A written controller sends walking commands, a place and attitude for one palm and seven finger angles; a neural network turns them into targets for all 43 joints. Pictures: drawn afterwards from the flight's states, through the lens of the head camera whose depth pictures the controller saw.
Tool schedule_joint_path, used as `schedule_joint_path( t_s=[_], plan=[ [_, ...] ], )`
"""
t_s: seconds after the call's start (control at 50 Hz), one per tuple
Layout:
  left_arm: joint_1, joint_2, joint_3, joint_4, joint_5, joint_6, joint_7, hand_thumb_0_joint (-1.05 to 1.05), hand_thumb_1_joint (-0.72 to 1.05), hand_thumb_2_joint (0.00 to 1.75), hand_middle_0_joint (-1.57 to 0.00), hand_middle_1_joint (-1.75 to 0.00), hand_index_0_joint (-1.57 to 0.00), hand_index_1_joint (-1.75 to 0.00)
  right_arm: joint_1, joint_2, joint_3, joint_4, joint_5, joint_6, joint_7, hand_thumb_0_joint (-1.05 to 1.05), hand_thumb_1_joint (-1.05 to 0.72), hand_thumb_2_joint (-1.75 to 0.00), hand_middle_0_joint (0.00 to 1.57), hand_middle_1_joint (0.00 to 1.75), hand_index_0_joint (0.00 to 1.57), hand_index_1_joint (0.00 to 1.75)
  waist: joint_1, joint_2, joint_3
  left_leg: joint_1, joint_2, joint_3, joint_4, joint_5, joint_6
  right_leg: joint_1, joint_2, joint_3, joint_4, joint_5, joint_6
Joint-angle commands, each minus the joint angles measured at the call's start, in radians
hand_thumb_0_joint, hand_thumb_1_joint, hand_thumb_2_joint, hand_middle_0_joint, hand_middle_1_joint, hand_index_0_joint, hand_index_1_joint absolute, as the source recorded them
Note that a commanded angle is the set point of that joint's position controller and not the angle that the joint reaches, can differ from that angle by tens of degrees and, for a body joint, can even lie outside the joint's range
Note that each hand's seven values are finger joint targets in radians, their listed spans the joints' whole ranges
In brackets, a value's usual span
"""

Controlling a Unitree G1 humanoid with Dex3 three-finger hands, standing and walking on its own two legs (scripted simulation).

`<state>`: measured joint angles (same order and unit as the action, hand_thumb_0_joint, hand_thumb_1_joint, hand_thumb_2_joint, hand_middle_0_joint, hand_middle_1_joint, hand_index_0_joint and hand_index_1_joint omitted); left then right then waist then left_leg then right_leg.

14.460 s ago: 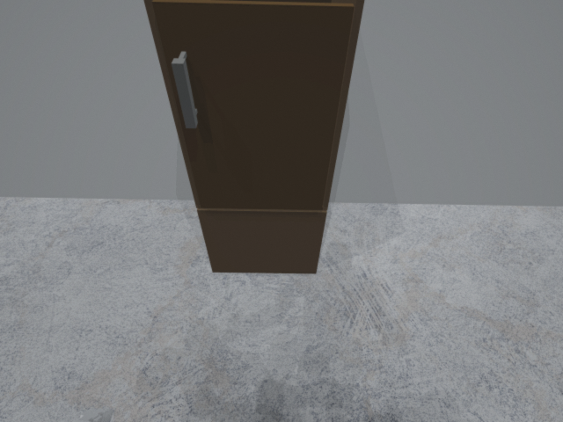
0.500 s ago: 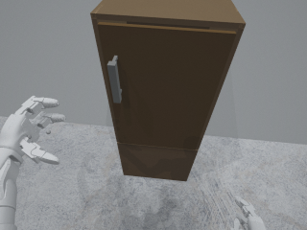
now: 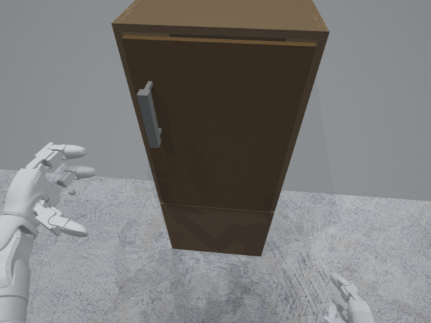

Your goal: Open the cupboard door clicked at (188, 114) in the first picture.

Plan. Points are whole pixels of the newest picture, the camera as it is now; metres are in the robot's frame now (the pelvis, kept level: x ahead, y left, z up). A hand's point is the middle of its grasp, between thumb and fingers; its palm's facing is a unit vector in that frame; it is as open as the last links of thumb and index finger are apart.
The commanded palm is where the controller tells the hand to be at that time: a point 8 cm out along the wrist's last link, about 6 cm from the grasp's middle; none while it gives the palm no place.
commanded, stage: move the hooked fingers beside the handle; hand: left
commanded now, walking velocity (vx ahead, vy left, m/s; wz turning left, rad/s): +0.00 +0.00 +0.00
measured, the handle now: (152, 115) +0.55 +0.20 +0.10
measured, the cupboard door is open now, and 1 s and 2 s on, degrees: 0 0 0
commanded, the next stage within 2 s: none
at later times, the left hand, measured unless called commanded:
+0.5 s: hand (90, 165) +0.36 +0.27 +0.12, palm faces +0.01 -1.00 +0.00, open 14.0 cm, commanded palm +0.33 +0.32 +0.12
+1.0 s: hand (108, 141) +0.43 +0.26 +0.11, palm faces -0.02 -1.00 +0.02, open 14.0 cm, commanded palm +0.40 +0.32 +0.11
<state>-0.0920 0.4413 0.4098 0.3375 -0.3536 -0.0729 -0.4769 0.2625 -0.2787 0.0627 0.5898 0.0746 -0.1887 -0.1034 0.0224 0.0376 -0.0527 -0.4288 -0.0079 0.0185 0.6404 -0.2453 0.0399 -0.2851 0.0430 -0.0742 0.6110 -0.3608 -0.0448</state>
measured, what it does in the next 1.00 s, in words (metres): stands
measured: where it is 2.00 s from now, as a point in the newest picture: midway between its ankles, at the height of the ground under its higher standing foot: outside the picture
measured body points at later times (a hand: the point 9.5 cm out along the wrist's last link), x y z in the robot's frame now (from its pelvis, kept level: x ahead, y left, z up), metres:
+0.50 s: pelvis +0.00 +0.00 +0.00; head +0.02 +0.00 +0.45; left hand +0.35 +0.32 +0.12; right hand +0.13 -0.26 -0.09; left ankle +0.05 +0.09 -0.72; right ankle -0.02 -0.09 -0.72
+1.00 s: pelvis +0.01 +0.02 -0.01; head +0.05 +0.03 +0.44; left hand +0.42 +0.32 +0.12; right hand +0.10 -0.25 -0.11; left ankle +0.05 +0.09 -0.72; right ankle -0.02 -0.09 -0.72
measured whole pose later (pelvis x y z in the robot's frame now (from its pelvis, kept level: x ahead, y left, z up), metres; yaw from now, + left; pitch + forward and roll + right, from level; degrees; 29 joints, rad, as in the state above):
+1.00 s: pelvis +0.01 +0.02 -0.01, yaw -1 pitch +9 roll -2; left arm -0.59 0.50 0.38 0.86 -0.24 -0.18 -0.42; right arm 0.33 -0.29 0.05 0.62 0.06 -0.06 -0.07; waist -0.05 0.01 -0.07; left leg -0.58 -0.01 0.04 0.72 -0.29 0.07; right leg -0.44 0.03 -0.05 0.68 -0.39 -0.02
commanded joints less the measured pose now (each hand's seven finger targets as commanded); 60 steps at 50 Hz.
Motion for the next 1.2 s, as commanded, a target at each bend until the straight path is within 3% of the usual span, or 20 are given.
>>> schedule_joint_path(
  t_s=[0.0, 0.1, 0.14, 0.16, 0.22, 0.26, 0.34, 0.4, 0.42, 0.46, 0.5, 0.56, 0.62, 0.72, 0.8, 0.92, 0.96, 1.04, 1.14, 1.18],
  plan=[
    [-0.303, 0.274, 0.09, -0.186, -0.032, -0.065, 0.003, 0.0, -0.5, 0.3, -0.3, -1.2, -0.3, -1.2, -0.073, -0.138, -0.063, -0.146, 0.001, -0.054, -0.018, 0.0, -0.9, -0.9, 0.2, 0.3, 0.2, 0.3, -0.015, 0.017, -0.169, 0.225, 0.002, -0.059, -0.061, 0.109, 0.012, -0.108, -0.013, 0.068, -0.118, 0.226, 0.037],
    [-0.4, 0.304, 0.089, -0.109, -0.018, -0.074, -0.003, 0.0, -0.5, 0.3, -0.3, -1.2, -0.3, -1.2, -0.069, -0.14, -0.06, -0.133, 0.003, -0.041, -0.021, 0.0, -0.9, -0.9, 0.2, 0.3, 0.2, 0.3, -0.024, 0.053, -0.155, 0.194, 0.0, -0.056, -0.049, 0.082, 0.009, -0.126, -0.02, 0.086, -0.117, 0.197, 0.038],
    [-0.455, 0.333, 0.101, -0.067, -0.012, -0.081, 0.0, 0.0, -0.5, 0.3, -0.3, -1.2, -0.3, -1.2, -0.061, -0.145, -0.064, -0.124, 0.004, -0.035, -0.026, 0.0, -0.9, -0.9, 0.2, 0.3, 0.2, 0.3, -0.034, 0.007, -0.166, 0.174, 0.002, -0.054, -0.038, 0.065, 0.012, -0.122, -0.024, 0.102, -0.122, 0.175, 0.045],
    [-0.493, 0.311, 0.072, -0.058, -0.01, -0.088, -0.004, 0.0, -0.5, 0.3, -0.3, -1.2, -0.3, -1.2, -0.061, -0.144, -0.061, -0.119, 0.005, -0.034, -0.026, 0.0, -0.9, -0.9, 0.2, 0.3, 0.2, 0.3, -0.041, 0.038, -0.166, 0.179, 0.0, -0.054, -0.036, 0.064, 0.011, -0.129, -0.025, 0.101, -0.119, 0.176, 0.042],
    [-0.483, 0.308, 0.066, -0.046, -0.01, -0.106, -0.007, 0.0, -0.5, 0.3, -0.3, -1.2, -0.3, -1.2, -0.049, -0.145, -0.066, -0.118, 0.002, -0.032, -0.024, 0.0, -0.9, -0.9, 0.2, 0.3, 0.2, 0.3, -0.03, 0.025, -0.218, 0.202, 0.001, -0.056, -0.028, 0.1, 0.015, -0.105, -0.024, 0.096, -0.105, 0.215, 0.037],
    [-0.505, 0.312, 0.063, -0.019, -0.003, -0.104, -0.006, 0.0, -0.5, 0.3, -0.3, -1.2, -0.3, -1.2, -0.047, -0.147, -0.066, -0.117, 0.005, -0.027, -0.021, 0.0, -0.9, -0.9, 0.2, 0.3, 0.2, 0.3, -0.033, 0.048, -0.214, 0.198, 0.001, -0.055, -0.03, 0.096, 0.013, -0.129, -0.02, 0.089, -0.099, 0.216, 0.037],
    [-0.537, 0.344, 0.084, 0.074, 0.006, -0.095, 0.005, 0.0, -0.5, 0.3, -0.3, -1.2, -0.3, -1.2, -0.032, -0.154, -0.069, -0.114, 0.005, -0.008, -0.017, 0.0, -0.9, -0.9, 0.2, 0.3, 0.2, 0.3, -0.031, -0.002, -0.2, 0.159, 0.003, -0.056, -0.029, 0.08, 0.014, -0.135, -0.021, 0.093, -0.097, 0.202, 0.038],
    [-0.586, 0.361, 0.091, 0.079, 0.02, -0.109, 0.012, 0.0, -0.5, 0.3, -0.3, -1.2, -0.3, -1.2, -0.02, -0.156, -0.071, -0.12, 0.002, 0.002, -0.012, 0.0, -0.9, -0.9, 0.2, 0.3, 0.2, 0.3, -0.028, 0.056, -0.234, 0.181, 0.003, -0.057, -0.028, 0.098, 0.012, -0.139, -0.015, 0.081, -0.081, 0.212, 0.028],
    [-0.587, 0.369, 0.095, 0.082, 0.017, -0.116, 0.016, 0.0, -0.5, 0.3, -0.3, -1.2, -0.3, -1.2, -0.009, -0.157, -0.072, -0.118, 0.001, 0.007, -0.011, 0.0, -0.9, -0.9, 0.2, 0.3, 0.2, 0.3, -0.031, 0.012, -0.244, 0.171, 0.004, -0.056, -0.021, 0.11, 0.015, -0.12, -0.014, 0.083, -0.079, 0.224, 0.029],
    [-0.646, 0.384, 0.099, 0.11, 0.026, -0.127, 0.018, 0.0, -0.5, 0.3, -0.3, -1.2, -0.3, -1.2, -0.001, -0.16, -0.073, -0.11, 0.001, 0.015, -0.011, 0.0, -0.9, -0.9, 0.2, 0.3, 0.2, 0.3, -0.043, 0.039, -0.247, 0.17, 0.007, -0.053, -0.017, 0.105, 0.014, -0.144, -0.013, 0.084, -0.072, 0.225, 0.031],
    [-0.67, 0.363, 0.078, 0.122, 0.033, -0.139, 0.014, 0.0, -0.5, 0.3, -0.3, -1.2, -0.3, -1.2, 0.01, -0.161, -0.075, -0.109, 0.001, 0.021, -0.008, 0.0, -0.9, -0.9, 0.2, 0.3, 0.2, 0.3, -0.047, 0.07, -0.259, 0.2, 0.01, -0.061, -0.019, 0.114, 0.01, -0.168, -0.006, 0.07, -0.065, 0.219, 0.024],
    [-0.669, 0.351, 0.068, 0.138, 0.032, -0.144, 0.013, 0.0, -0.5, 0.3, -0.3, -1.2, -0.3, -1.2, 0.028, -0.166, -0.08, -0.107, -0.001, 0.027, -0.003, 0.0, -0.9, -0.9, 0.2, 0.3, 0.2, 0.3, -0.048, 0.064, -0.293, 0.22, 0.013, -0.067, -0.011, 0.145, 0.01, -0.172, -0.002, 0.065, -0.054, 0.242, 0.022],
    [-0.689, 0.335, 0.049, 0.161, 0.033, -0.14, 0.015, 0.0, -0.5, 0.3, -0.3, -1.2, -0.3, -1.2, 0.039, -0.168, -0.081, -0.11, -0.001, 0.037, -0.001, 0.0, -0.9, -0.9, 0.2, 0.3, 0.2, 0.3, -0.05, 0.03, -0.262, 0.199, 0.014, -0.076, -0.015, 0.136, 0.011, -0.184, 0.003, 0.053, -0.051, 0.219, 0.017],
    [-0.788, 0.365, 0.056, 0.224, 0.057, -0.143, 0.034, 0.0, -0.5, 0.3, -0.3, -1.2, -0.3, -1.2, 0.066, -0.175, -0.084, -0.097, -0.005, 0.059, 0.002, 0.0, -0.9, -0.9, 0.2, 0.3, 0.2, 0.3, -0.063, 0.038, -0.268, 0.197, 0.018, -0.085, -0.009, 0.128, 0.008, -0.217, 0.004, 0.05, -0.043, 0.193, 0.014],
    [-0.845, 0.334, 0.022, 0.212, 0.078, -0.179, 0.05, 0.0, -0.5, 0.3, -0.3, -1.2, -0.3, -1.2, 0.08, -0.177, -0.089, -0.09, -0.012, 0.066, 0.01, 0.0, -0.9, -0.9, 0.2, 0.3, 0.2, 0.3, -0.07, 0.117, -0.342, 0.299, 0.033, -0.114, -0.004, 0.179, -0.008, -0.27, 0.008, 0.04, -0.027, 0.185, 0.008],
    [-0.89, 0.336, 0.021, 0.326, 0.084, -0.168, 0.064, 0.0, -0.5, 0.3, -0.3, -1.2, -0.3, -1.2, 0.105, -0.183, -0.088, -0.074, -0.013, 0.091, 0.014, 0.0, -0.9, -0.9, 0.2, 0.3, 0.2, 0.3, -0.083, 0.025, -0.293, 0.23, 0.031, -0.111, 0.001, 0.176, 0.001, -0.265, 0.007, 0.036, -0.027, 0.196, 0.01],
    [-0.925, 0.367, 0.033, 0.361, 0.101, -0.169, 0.07, 0.0, -0.5, 0.3, -0.3, -1.2, -0.3, -1.2, 0.113, -0.186, -0.089, -0.072, -0.015, 0.101, 0.015, 0.0, -0.9, -0.9, 0.2, 0.3, 0.2, 0.3, -0.088, 0.042, -0.3, 0.227, 0.033, -0.108, 0.005, 0.171, -0.001, -0.279, 0.005, 0.041, -0.023, 0.197, 0.014],
    [-0.953, 0.39, 0.052, 0.336, 0.111, -0.21, 0.08, 0.0, -0.5, 0.3, -0.3, -1.2, -0.3, -1.2, 0.13, -0.185, -0.092, -0.075, -0.021, 0.114, 0.024, 0.0, -0.9, -0.9, 0.2, 0.3, 0.2, 0.3, -0.081, 0.088, -0.388, 0.275, 0.034, -0.106, 0.031, 0.266, -0.006, -0.265, 0.01, 0.045, -0.002, 0.257, 0.011],
    [-0.999, 0.387, 0.035, 0.452, 0.114, -0.214, 0.057, 0.0, -0.5, 0.3, -0.3, -1.2, -0.3, -1.2, 0.152, -0.191, -0.095, -0.058, -0.018, 0.138, 0.023, 0.0, -0.9, -0.9, 0.2, 0.3, 0.2, 0.3, -0.108, 0.05, -0.331, 0.224, 0.038, -0.103, 0.042, 0.229, -0.001, -0.308, 0.015, 0.042, -0.001, 0.235, 0.016],
    [-1.049, 0.39, 0.021, 0.477, 0.122, -0.219, 0.054, 0.0, -0.5, 0.3, -0.3, -1.2, -0.3, -1.2, 0.158, -0.192, -0.094, -0.052, -0.02, 0.145, 0.021, 0.0, -0.9, -0.9, 0.2, 0.3, 0.2, 0.3, -0.116, 0.08, -0.321, 0.216, 0.038, -0.105, 0.041, 0.196, -0.001, -0.332, 0.013, 0.044, 0.0, 0.205, 0.016]
  ],
)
